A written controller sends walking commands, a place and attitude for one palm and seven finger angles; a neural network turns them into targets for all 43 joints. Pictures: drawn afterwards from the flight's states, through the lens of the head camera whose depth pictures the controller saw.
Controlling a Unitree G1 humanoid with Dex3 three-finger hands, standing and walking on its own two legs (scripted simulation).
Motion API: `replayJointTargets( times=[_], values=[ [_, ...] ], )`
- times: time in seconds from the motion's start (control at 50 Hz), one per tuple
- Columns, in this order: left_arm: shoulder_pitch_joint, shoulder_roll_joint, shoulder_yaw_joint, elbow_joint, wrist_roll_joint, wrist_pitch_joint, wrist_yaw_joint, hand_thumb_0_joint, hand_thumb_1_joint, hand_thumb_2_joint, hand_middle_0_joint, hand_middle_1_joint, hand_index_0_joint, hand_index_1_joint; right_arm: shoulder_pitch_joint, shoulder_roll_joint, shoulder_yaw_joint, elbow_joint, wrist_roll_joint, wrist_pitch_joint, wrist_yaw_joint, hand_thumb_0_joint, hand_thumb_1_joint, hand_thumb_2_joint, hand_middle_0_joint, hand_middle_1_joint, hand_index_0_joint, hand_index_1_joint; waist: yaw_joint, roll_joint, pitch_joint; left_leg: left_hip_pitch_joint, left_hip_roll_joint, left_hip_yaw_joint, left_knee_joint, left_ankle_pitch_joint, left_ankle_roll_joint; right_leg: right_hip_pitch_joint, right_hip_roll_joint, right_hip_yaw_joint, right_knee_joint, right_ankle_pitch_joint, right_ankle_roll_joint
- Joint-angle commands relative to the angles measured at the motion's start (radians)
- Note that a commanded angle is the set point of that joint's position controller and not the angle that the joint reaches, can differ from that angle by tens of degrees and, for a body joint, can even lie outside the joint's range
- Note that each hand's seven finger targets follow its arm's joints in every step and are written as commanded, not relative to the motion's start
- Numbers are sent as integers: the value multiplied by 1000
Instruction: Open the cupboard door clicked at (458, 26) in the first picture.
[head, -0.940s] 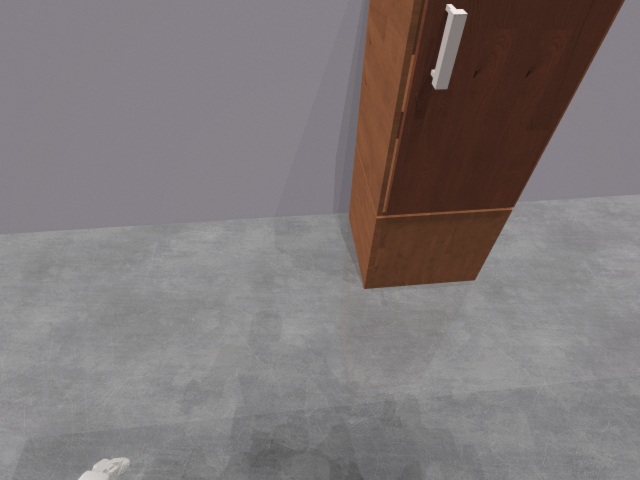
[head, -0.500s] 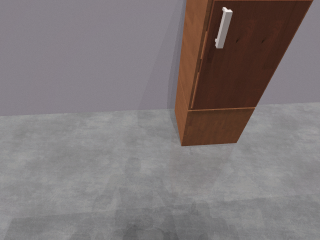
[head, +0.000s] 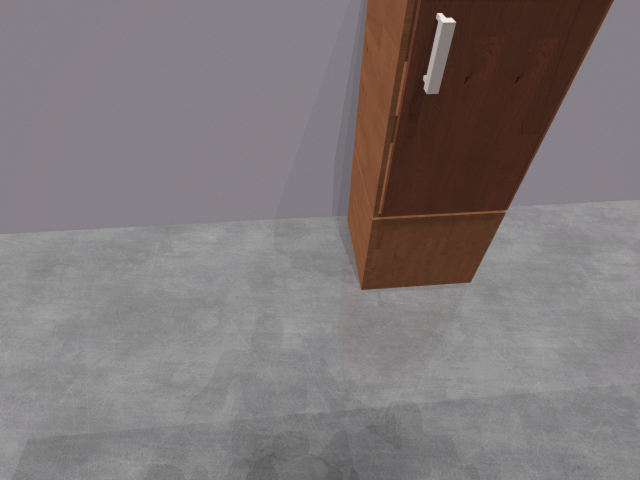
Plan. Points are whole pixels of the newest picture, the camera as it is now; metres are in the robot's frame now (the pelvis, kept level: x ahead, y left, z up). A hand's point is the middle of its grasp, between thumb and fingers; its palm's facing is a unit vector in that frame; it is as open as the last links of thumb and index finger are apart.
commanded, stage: look at it before walking up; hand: left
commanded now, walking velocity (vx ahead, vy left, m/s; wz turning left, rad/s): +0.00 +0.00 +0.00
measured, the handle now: (435, 53) +0.90 -0.19 +0.15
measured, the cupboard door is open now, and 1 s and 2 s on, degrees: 0 0 0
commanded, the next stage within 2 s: walk to a spot facing it in 0.50 s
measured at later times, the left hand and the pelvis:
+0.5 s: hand out of the picture +0.07 +0.24 -0.16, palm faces -0.03 -0.94 -0.33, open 7.4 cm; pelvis +0.00 +0.00 +0.00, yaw +0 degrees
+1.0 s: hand out of the picture +0.06 +0.18 -0.18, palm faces -0.14 -0.95 -0.28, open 7.4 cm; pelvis -0.01 -0.03 -0.03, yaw -10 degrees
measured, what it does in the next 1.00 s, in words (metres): stands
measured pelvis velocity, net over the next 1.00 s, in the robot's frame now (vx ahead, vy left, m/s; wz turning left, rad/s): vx -0.01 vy -0.03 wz -0.17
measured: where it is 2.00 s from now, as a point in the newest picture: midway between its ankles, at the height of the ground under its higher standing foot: outside the picture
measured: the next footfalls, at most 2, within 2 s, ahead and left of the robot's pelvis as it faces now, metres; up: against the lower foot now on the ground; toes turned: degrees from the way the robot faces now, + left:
left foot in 1.46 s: +0.03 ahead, +0.12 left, +0.00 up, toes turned -23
right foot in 1.84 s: -0.09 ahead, -0.11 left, +0.00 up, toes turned -42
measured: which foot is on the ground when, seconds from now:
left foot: down 0.00-0.98, up 1.00-1.00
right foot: down 0.00-1.00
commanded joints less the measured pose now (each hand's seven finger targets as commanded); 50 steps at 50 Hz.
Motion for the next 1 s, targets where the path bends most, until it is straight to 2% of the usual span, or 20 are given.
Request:
replayJointTargets(
  times=[0.0,0.06,0.26,0.54,0.62,0.68,0.74,0.78,0.8,0.82,0.84,0.86,0.88,0.9,0.92,0.94,0.96,0.98],
  values=[
    [-36,209,44,-63,-5,-21,17,0,900,900,-200,-300,-200,-300,-55,-204,-42,-69,3,-29,-15,0,-900,-900,200,300,200,300,4,-5,-50,-10,122,-103,-66,122,26,-2,-107,98,-73,100,-42],
    [-37,209,46,-64,-5,-22,17,0,900,900,-200,-300,-200,-300,-52,-205,-42,-70,4,-30,-16,0,-900,-900,200,300,200,300,2,-10,-64,-3,125,-101,-63,140,25,8,-108,93,-68,126,-42],
    [-34,209,45,-60,-4,-21,17,0,900,900,-200,-300,-200,-300,-60,-203,-41,-68,5,-28,-15,0,-900,-900,200,300,200,300,3,-2,-44,-6,124,-100,-72,123,23,0,-107,96,-82,106,-40],
    [-29,210,46,-54,-5,-22,17,0,900,900,-200,-300,-200,-300,-57,-210,-39,-68,7,-30,-18,0,-900,-900,200,300,200,300,3,-2,-76,22,130,-101,-71,192,23,29,-105,86,-71,175,-39],
    [-36,209,47,-60,-4,-15,15,0,900,900,-200,-300,-200,-300,-55,-207,-42,-69,4,-28,-22,0,-900,-900,200,300,200,300,1,3,-38,26,134,-83,-67,161,20,-12,-98,104,-74,171,-41],
    [24,104,36,-67,-4,17,21,0,900,900,-200,-300,-200,-300,18,-91,-28,-72,1,-7,-28,0,-900,-900,200,300,200,300,-5,-13,-60,26,143,-28,-3,184,0,-44,-92,118,-3,255,-32],
    [50,101,50,-107,-1,34,18,0,900,900,-200,-300,-200,-300,38,-106,-49,-114,0,6,-36,0,-900,-900,200,300,200,300,-6,15,-63,28,174,-17,36,200,12,-107,-64,118,86,282,-32],
    [59,92,58,-134,2,40,12,0,900,900,-200,-300,-200,-300,34,-115,-64,-142,-1,11,-40,0,-900,-900,200,300,200,300,-5,49,-64,26,209,-27,41,206,33,-158,-33,102,165,254,-25],
    [58,85,61,-149,2,43,9,0,900,900,-200,-300,-200,-300,37,-120,-70,-156,-1,12,-40,0,-900,-900,200,300,200,300,-7,76,-54,6,232,-42,32,192,49,-179,-13,91,216,198,-19],
    [65,73,64,-161,2,46,6,0,900,900,-200,-300,-200,-300,29,-123,-76,-168,-2,12,-40,0,-900,-900,200,300,200,300,-3,116,-46,-7,272,-65,14,201,76,-205,4,69,289,97,-14],
    [72,59,66,-170,2,49,4,0,900,900,-200,-300,-200,-300,24,-127,-81,-178,-2,9,-39,0,-900,-900,200,300,200,300,3,163,-42,-15,321,-86,-1,249,112,-228,18,33,370,-88,-6],
    [75,44,71,-182,3,53,1,0,900,900,-200,-300,-200,-300,20,-122,-85,-190,-4,7,-38,0,-900,-900,200,300,200,300,4,184,-39,-39,359,-98,-9,294,147,-224,16,8,431,-224,0],
    [89,36,77,-190,2,55,-1,0,900,900,-200,-300,-200,-300,6,-118,-87,-202,-6,7,-38,0,-900,-900,200,300,200,300,15,182,-25,-86,374,-84,9,315,156,-188,-6,10,431,-263,-3],
    [133,27,82,-189,2,51,-5,0,900,900,-200,-300,-200,-300,-23,-115,-90,-213,-9,8,-38,0,-900,-900,200,300,200,300,46,160,-27,-117,355,-40,75,323,130,-129,-17,9,352,-214,-7],
    [199,31,89,-173,6,45,-6,0,900,900,-200,-300,-200,-300,-44,-108,-92,-223,-8,12,-35,0,-900,-900,200,300,200,300,78,100,-36,-171,304,29,198,247,78,-41,-20,2,222,-68,-9],
    [243,108,103,-169,18,28,1,0,900,900,-200,-300,-200,-300,-29,-62,-89,-240,0,23,-30,0,-900,-900,200,300,200,300,87,-176,-48,-284,159,133,466,-10,-16,12,-151,229,2,156,-51],
    [242,176,111,-182,13,21,13,0,900,900,-200,-300,-200,-300,-39,-1,-78,-279,4,26,-26,0,-900,-900,200,300,200,300,73,-343,-10,-437,41,97,666,-369,-60,-38,-351,540,-110,356,-160],
    [234,152,113,-192,4,24,22,0,900,900,-200,-300,-200,-300,-42,-30,-82,-267,2,37,-31,0,-900,-900,200,300,200,300,78,-257,-31,-403,62,-29,741,-337,-45,-91,-322,537,-151,195,-187]
  ],
)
